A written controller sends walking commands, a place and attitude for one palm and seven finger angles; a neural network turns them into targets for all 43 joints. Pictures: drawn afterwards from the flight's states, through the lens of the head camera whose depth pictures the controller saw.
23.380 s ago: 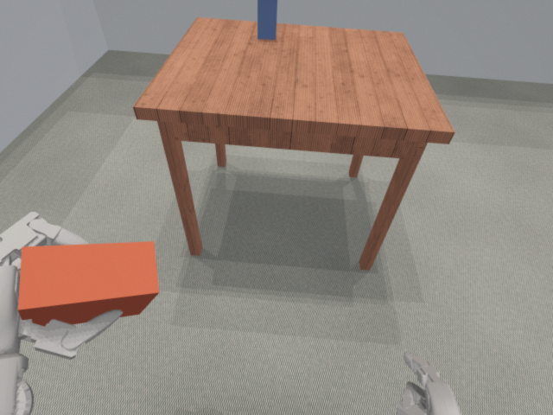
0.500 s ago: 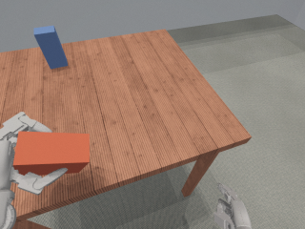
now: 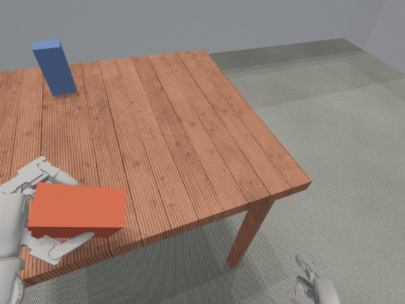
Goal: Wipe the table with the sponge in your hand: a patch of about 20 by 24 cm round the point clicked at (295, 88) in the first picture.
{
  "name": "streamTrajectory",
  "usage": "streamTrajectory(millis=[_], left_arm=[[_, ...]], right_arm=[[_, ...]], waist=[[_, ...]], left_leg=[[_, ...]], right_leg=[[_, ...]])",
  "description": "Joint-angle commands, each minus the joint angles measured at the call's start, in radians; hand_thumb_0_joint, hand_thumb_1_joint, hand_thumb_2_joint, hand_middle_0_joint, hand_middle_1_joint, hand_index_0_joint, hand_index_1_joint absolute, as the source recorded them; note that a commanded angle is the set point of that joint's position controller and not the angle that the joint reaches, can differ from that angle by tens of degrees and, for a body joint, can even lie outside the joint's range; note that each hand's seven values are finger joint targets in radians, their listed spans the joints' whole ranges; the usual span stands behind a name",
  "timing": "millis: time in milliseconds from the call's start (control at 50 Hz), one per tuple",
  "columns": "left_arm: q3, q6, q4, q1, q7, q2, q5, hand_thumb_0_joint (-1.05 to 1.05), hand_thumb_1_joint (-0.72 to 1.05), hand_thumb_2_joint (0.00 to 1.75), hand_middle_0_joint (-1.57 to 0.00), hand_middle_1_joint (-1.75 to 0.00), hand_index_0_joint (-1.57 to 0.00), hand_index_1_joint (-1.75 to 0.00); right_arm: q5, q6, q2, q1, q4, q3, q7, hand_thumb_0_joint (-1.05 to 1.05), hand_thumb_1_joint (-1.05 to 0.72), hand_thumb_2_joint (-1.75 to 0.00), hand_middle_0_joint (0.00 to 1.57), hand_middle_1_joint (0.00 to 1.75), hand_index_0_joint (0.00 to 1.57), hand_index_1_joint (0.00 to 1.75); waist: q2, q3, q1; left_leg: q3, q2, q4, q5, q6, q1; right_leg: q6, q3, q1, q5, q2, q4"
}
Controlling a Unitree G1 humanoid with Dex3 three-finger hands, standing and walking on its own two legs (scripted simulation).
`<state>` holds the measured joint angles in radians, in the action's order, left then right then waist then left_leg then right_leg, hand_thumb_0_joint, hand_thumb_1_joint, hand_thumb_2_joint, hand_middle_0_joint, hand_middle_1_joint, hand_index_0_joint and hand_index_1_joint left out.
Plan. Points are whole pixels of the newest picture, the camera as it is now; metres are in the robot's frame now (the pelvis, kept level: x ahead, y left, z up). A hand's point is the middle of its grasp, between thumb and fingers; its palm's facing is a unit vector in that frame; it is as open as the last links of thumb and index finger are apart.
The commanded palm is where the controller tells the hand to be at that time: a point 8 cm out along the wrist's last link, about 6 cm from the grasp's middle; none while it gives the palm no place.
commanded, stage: come to a stop and stand still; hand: left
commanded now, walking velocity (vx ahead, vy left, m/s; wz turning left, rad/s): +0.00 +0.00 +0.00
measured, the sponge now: (91, 214) +0.22 +0.20 +0.11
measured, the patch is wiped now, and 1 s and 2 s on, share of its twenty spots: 0.00 0.00 0.00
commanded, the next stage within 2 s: look again from close up in 0.92 s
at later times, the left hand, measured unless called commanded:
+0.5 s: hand (51, 205) +0.23 +0.26 +0.12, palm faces +0.27 -0.85 -0.45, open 10.0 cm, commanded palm +0.17 +0.29 +0.18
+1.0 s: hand (47, 189) +0.24 +0.27 +0.14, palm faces +0.33 -0.87 -0.37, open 10.0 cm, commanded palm +0.18 +0.30 +0.18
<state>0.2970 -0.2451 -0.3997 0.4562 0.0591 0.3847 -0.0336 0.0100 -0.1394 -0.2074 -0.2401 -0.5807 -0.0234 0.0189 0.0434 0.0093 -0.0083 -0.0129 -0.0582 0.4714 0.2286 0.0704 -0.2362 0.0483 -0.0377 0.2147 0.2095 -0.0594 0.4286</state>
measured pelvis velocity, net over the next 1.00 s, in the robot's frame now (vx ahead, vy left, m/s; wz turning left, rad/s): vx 0.02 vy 0.02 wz -0.01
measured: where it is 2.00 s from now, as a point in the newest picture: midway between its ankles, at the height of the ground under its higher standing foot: outside the picture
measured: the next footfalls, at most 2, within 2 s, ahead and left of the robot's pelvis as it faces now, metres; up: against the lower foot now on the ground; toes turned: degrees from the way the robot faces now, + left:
none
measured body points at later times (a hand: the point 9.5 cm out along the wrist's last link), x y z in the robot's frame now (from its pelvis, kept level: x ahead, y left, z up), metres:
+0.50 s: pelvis +0.01 +0.01 +0.00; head +0.04 +0.03 +0.45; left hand +0.21 +0.31 +0.14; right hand +0.16 -0.21 -0.09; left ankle +0.01 +0.07 -0.74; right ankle +0.01 -0.09 -0.74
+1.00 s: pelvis +0.02 +0.02 +0.00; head +0.05 +0.05 +0.45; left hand +0.22 +0.31 +0.16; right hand +0.21 -0.19 -0.06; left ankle +0.01 +0.07 -0.74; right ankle +0.01 -0.09 -0.74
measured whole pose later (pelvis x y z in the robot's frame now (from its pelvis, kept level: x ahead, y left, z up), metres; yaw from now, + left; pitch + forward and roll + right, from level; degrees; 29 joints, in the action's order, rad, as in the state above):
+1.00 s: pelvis +0.02 +0.02 +0.00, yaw -1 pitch +0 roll -1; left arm 0.33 -0.17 -0.46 0.41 0.07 0.37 -0.04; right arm 0.01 -0.10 -0.19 -0.17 -0.55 -0.05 0.03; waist 0.04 0.06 -0.04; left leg -0.03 -0.08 0.44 0.24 0.09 -0.21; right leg 0.02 -0.02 0.20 0.22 -0.04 0.41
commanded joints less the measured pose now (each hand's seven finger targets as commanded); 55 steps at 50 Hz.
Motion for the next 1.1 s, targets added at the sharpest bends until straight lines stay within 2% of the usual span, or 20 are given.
streamTrajectory(millis=[0,60,80,100,120,140,200,280,300,320,360,400,440,480,600,620,700,780,1000,1080], left_arm=[[0.216,-0.087,-0.293,-0.253,0.051,0.229,-0.027,0.0,0.1,1.3,-1.2,-1.6,-1.2,-1.6],[0.149,-0.095,-0.316,-0.225,0.051,0.165,-0.021,0.0,0.1,1.3,-1.2,-1.6,-1.2,-1.6],[0.68,-0.211,-0.632,-1.208,0.053,0.964,0.141,0.0,0.1,1.3,-1.2,-1.6,-1.2,-1.6],[0.396,-0.136,-0.152,-0.826,0.045,0.499,0.036,0.0,0.1,1.3,-1.2,-1.6,-1.2,-1.6],[0.248,-0.111,-0.197,-0.598,0.029,0.29,0.015,0.0,0.1,1.3,-1.2,-1.6,-1.2,-1.6],[0.186,-0.086,-0.077,-0.467,0.017,0.211,0.012,0.0,0.1,1.3,-1.2,-1.6,-1.2,-1.6],[0.089,-0.047,-0.066,-0.084,-0.004,0.045,-0.033,0.0,0.1,1.3,-1.2,-1.6,-1.2,-1.6],[0.18,-0.013,-0.134,-0.026,0.014,0.158,-0.032,0.0,0.1,1.3,-1.2,-1.6,-1.2,-1.6],[0.253,-0.005,-0.127,-0.015,0.033,0.219,-0.029,0.0,0.1,1.3,-1.2,-1.6,-1.2,-1.6],[0.241,-0.004,-0.116,-0.027,0.032,0.196,-0.035,0.0,0.1,1.3,-1.2,-1.6,-1.2,-1.6],[0.28,-0.015,-0.155,-0.089,0.032,0.237,-0.038,0.0,0.1,1.3,-1.2,-1.6,-1.2,-1.6],[0.311,-0.034,-0.279,-0.209,0.037,0.305,-0.021,0.0,0.1,1.3,-1.2,-1.6,-1.2,-1.6],[0.248,-0.058,-0.36,-0.278,0.032,0.264,-0.015,0.0,0.1,1.3,-1.2,-1.6,-1.2,-1.6],[0.209,-0.064,-0.405,-0.281,0.033,0.243,-0.012,0.0,0.1,1.3,-1.2,-1.6,-1.2,-1.6],[0.18,-0.033,-0.275,-0.097,0.048,0.156,-0.01,0.0,0.1,1.3,-1.2,-1.6,-1.2,-1.6],[0.144,-0.031,-0.253,-0.084,0.042,0.118,-0.017,0.0,0.1,1.3,-1.2,-1.6,-1.2,-1.6],[0.197,-0.011,-0.136,-0.053,0.04,0.148,-0.023,0.0,0.1,1.3,-1.2,-1.6,-1.2,-1.6],[0.171,-0.015,-0.192,-0.119,0.026,0.156,-0.031,0.0,0.1,1.3,-1.2,-1.6,-1.2,-1.6],[0.19,-0.021,-0.354,-0.137,0.048,0.202,-0.02,0.0,0.1,1.3,-1.2,-1.6,-1.2,-1.6],[0.171,-0.018,-0.27,-0.109,0.039,0.171,-0.029,0.0,0.1,1.3,-1.2,-1.6,-1.2,-1.6]], right_arm=[[0.006,-0.067,-0.112,0.145,0.167,0.039,0.019,0.0,-0.9,-0.9,0.2,0.3,0.2,0.3],[-0.002,-0.089,-0.122,0.117,0.156,0.041,0.01,0.0,-0.9,-0.9,0.2,0.3,0.2,0.3],[-0.05,-0.136,-0.152,-0.066,0.106,0.028,-0.003,0.0,-0.9,-0.9,0.2,0.3,0.2,0.3],[0.002,-0.101,-0.096,0.092,0.067,0.033,-0.008,0.0,-0.9,-0.9,0.2,0.3,0.2,0.3],[-0.013,-0.087,-0.095,0.099,0.104,0.045,-0.024,0.0,-0.9,-0.9,0.2,0.3,0.2,0.3],[-0.011,-0.089,-0.145,0.089,0.109,0.067,-0.029,0.0,-0.9,-0.9,0.2,0.3,0.2,0.3],[0.026,-0.052,-0.124,0.058,0.131,0.074,-0.062,0.0,-0.9,-0.9,0.2,0.3,0.2,0.3],[0.033,-0.004,-0.127,0.131,0.17,0.068,-0.038,0.0,-0.9,-0.9,0.2,0.3,0.2,0.3],[0.035,0.006,-0.129,0.158,0.171,0.064,-0.025,0.0,-0.9,-0.9,0.2,0.3,0.2,0.3],[0.032,0.014,-0.119,0.156,0.184,0.057,-0.012,0.0,-0.9,-0.9,0.2,0.3,0.2,0.3],[0.024,0.012,-0.119,0.165,0.197,0.046,0.007,0.0,-0.9,-0.9,0.2,0.3,0.2,0.3],[0.019,0.002,-0.119,0.187,0.198,0.038,0.016,0.0,-0.9,-0.9,0.2,0.3,0.2,0.3],[0.011,-0.02,-0.112,0.164,0.196,0.033,0.018,0.0,-0.9,-0.9,0.2,0.3,0.2,0.3],[0.007,-0.052,-0.109,0.146,0.191,0.03,0.009,0.0,-0.9,-0.9,0.2,0.3,0.2,0.3],[0.011,-0.064,-0.121,0.116,0.151,0.046,-0.009,0.0,-0.9,-0.9,0.2,0.3,0.2,0.3],[0.008,-0.047,-0.125,0.098,0.152,0.046,-0.01,0.0,-0.9,-0.9,0.2,0.3,0.2,0.3],[0.017,-0.013,-0.123,0.137,0.153,0.048,0.004,0.0,-0.9,-0.9,0.2,0.3,0.2,0.3],[0.015,0.004,-0.121,0.132,0.181,0.044,0.016,0.0,-0.9,-0.9,0.2,0.3,0.2,0.3],[0.006,-0.026,-0.118,0.156,0.18,0.033,0.017,0.0,-0.9,-0.9,0.2,0.3,0.2,0.3],[0.004,-0.012,-0.118,0.123,0.178,0.037,0.018,0.0,-0.9,-0.9,0.2,0.3,0.2,0.3]], waist=[[-0.196,-0.075,-0.013],[-0.202,-0.13,-0.02],[-0.125,0.053,-0.012],[-0.403,-0.068,-0.005],[-0.297,-0.093,-0.015],[-0.291,-0.156,-0.02],[-0.183,-0.229,-0.03],[0.148,-0.125,-0.031],[0.134,-0.123,-0.033],[0.161,-0.102,-0.029],[0.109,-0.059,-0.021],[-0.034,-0.071,-0.019],[-0.229,-0.112,-0.019],[-0.293,-0.162,-0.024],[-0.127,-0.205,-0.018],[-0.09,-0.186,-0.017],[-0.057,-0.108,-0.017],[-0.048,-0.122,-0.015],[-0.207,-0.197,-0.02],[-0.146,-0.141,-0.017]], left_leg=[[0.136,0.112,-0.107,0.062,-0.024,-0.032],[0.127,0.106,-0.093,-0.034,-0.024,-0.018],[0.037,0.104,-0.031,-0.127,-0.023,-0.096],[0.139,0.192,-0.007,-0.153,-0.033,0.018],[0.138,0.144,-0.043,-0.2,-0.064,0.051],[0.108,0.137,-0.039,-0.18,-0.065,0.071],[0.097,0.135,-0.048,-0.174,-0.045,0.117],[0.108,0.151,-0.119,-0.044,-0.058,0.003],[0.101,0.154,-0.136,-0.034,-0.058,0.031],[0.111,0.157,-0.145,0.004,-0.054,-0.001],[0.127,0.152,-0.165,0.082,-0.046,-0.043],[0.133,0.152,-0.167,0.108,-0.028,-0.044],[0.144,0.158,-0.166,0.093,-0.015,-0.065],[0.119,0.14,-0.116,-0.024,-0.02,-0.027],[0.104,0.13,-0.019,-0.396,-0.074,0.151],[0.109,0.137,-0.028,-0.388,-0.078,0.13],[0.12,0.149,-0.088,-0.335,-0.098,0.084],[0.124,0.157,-0.105,-0.314,-0.095,0.063],[0.122,0.153,-0.089,-0.432,-0.116,0.146],[0.13,0.164,-0.12,-0.3,-0.112,0.077]], right_leg=[[-0.01,0.174,-0.043,0.056,0.132,-0.11],[-0.018,0.162,-0.123,-0.077,0.127,-0.084],[-0.145,0.157,0.094,-0.2,0.092,-0.189],[0.027,0.097,0.098,-0.037,0.209,0.007],[0.021,0.106,0.007,-0.112,0.13,0.045],[0.011,0.139,-0.018,-0.129,0.12,0.028],[-0.036,0.122,-0.033,-0.173,0.119,0.032],[-0.03,0.094,-0.049,-0.053,0.119,-0.038],[-0.028,0.097,-0.02,-0.021,0.113,-0.032],[-0.032,0.08,-0.022,0.012,0.117,-0.039],[-0.031,0.106,-0.011,0.071,0.118,-0.05],[-0.025,0.13,-0.031,0.052,0.111,-0.029],[-0.02,0.116,-0.117,-0.044,0.107,0.021],[-0.017,0.115,-0.158,-0.146,0.112,0.026],[-0.008,0.122,-0.069,-0.275,0.112,0.01],[-0.01,0.1,-0.061,-0.25,0.111,0.004],[-0.019,0.094,-0.023,-0.192,0.099,-0.002],[-0.021,0.091,-0.067,-0.207,0.11,-0.017],[-0.01,0.094,-0.092,-0.215,0.1,-0.003],[-0.013,0.085,-0.099,-0.177,0.108,-0.036]])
